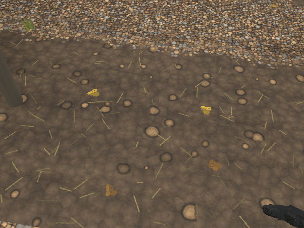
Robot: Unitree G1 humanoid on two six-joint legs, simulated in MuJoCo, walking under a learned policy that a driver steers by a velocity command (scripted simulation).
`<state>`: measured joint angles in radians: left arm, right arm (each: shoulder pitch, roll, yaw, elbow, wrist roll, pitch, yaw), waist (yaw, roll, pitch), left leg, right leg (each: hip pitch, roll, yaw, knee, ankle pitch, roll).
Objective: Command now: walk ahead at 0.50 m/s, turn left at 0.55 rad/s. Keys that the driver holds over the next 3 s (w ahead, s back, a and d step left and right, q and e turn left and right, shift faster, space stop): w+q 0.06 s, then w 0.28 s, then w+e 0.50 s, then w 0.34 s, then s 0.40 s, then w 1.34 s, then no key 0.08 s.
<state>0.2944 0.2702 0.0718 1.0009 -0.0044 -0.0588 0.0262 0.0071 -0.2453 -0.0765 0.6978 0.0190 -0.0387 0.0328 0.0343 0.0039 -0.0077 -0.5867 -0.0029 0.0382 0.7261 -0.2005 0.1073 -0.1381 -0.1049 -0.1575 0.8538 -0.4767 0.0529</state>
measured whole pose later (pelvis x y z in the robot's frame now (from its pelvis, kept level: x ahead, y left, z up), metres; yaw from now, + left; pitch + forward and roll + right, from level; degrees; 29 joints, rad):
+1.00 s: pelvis +0.57 +0.01 +0.02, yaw -8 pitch +3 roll +0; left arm 0.41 0.26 0.08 0.87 -0.02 -0.04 0.02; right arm -0.03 -0.23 -0.05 0.71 0.00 -0.14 0.01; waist 0.10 0.01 0.00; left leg -0.45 -0.02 -0.05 0.43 0.00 0.03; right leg -0.05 0.11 0.21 0.45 -0.43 -0.07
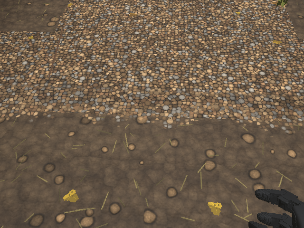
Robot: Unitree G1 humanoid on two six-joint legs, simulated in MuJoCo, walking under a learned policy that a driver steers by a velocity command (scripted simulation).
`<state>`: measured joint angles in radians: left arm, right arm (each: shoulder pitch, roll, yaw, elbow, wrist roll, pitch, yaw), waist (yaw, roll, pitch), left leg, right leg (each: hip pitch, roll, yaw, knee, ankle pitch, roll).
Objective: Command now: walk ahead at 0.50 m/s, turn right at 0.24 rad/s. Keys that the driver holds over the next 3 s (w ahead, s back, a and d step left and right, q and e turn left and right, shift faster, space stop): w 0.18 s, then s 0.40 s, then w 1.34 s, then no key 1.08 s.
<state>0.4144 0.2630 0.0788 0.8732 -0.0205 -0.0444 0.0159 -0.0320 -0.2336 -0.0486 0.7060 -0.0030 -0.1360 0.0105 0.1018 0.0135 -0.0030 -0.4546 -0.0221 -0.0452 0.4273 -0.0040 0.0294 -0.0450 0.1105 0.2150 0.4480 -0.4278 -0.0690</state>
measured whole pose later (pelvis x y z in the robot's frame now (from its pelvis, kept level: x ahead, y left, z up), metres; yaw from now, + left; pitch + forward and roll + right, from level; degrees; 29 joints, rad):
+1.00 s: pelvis +0.23 +0.01 +0.03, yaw -1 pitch +2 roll -3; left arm 0.16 0.30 0.11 0.88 -0.01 -0.03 0.01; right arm 0.47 -0.23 -0.05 0.98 0.00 -0.06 -0.03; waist -0.05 -0.01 -0.06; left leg -0.06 0.05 0.00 0.26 -0.23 0.02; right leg -0.63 -0.03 0.01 0.91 -0.08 0.00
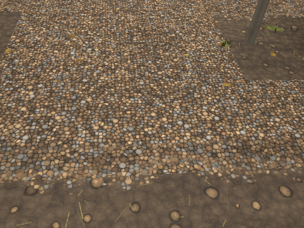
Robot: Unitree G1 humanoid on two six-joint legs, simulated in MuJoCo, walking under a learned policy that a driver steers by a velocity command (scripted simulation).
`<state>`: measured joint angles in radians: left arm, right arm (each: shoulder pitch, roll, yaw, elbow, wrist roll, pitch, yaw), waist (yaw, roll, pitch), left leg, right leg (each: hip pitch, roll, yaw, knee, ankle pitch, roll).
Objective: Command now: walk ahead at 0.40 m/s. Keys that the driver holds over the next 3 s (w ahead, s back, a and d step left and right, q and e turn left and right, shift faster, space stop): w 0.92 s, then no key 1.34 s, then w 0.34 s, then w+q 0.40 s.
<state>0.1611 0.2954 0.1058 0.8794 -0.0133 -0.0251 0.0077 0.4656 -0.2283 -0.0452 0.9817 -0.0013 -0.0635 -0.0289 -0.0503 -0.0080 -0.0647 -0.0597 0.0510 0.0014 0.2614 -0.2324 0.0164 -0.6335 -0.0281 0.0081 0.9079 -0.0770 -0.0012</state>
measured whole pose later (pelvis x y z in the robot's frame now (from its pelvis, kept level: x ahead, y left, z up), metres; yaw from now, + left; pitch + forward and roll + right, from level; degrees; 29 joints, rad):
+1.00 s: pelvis +0.50 -0.03 -0.01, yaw -1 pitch +0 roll +1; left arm 0.17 0.28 0.07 0.91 -0.01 -0.07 0.01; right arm 0.27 -0.24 -0.06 0.93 -0.01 -0.09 0.03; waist -0.03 -0.04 0.04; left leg -0.18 -0.06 0.07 0.31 -0.13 0.07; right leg -0.61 -0.12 0.04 1.03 -0.24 -0.02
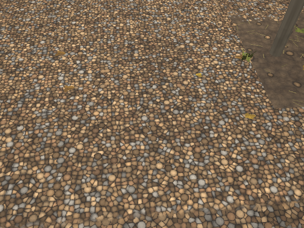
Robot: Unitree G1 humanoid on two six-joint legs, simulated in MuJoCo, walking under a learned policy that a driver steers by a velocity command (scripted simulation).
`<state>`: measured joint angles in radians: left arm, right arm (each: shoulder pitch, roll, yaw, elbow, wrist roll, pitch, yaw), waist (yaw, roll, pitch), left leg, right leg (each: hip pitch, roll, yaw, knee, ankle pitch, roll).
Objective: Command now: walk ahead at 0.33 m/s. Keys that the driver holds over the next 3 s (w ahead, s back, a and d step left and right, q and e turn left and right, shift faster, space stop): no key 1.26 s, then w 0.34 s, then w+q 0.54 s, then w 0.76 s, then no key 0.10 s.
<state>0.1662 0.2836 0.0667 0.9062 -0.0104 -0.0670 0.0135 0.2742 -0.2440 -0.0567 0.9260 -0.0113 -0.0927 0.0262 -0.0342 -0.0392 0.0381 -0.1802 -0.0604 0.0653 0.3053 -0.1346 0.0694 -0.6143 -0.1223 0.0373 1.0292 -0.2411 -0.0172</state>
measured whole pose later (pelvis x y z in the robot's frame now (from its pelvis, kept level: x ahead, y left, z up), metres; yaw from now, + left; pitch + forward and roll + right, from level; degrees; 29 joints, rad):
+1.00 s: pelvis +0.20 -0.02 -0.01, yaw +0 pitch -1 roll +0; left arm 0.11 0.23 0.04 1.06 0.00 0.01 0.03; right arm 0.22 -0.21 -0.03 1.07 0.00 -0.01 -0.03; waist 0.00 0.00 0.04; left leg -0.14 0.02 0.01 0.50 -0.34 -0.01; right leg -0.28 0.00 -0.01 0.51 -0.21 0.00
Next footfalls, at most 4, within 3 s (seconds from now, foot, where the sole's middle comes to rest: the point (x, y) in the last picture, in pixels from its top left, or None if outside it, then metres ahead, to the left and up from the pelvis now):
0.22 right None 0.28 -0.14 -0.78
0.50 left None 0.19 0.10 -0.78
2.00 left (126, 195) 0.63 0.11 -0.78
2.52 right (147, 134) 0.98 0.00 -0.78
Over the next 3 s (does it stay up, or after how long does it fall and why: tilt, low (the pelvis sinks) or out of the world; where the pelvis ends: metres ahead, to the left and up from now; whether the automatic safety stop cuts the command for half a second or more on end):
stays up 1.03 0.15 -0.01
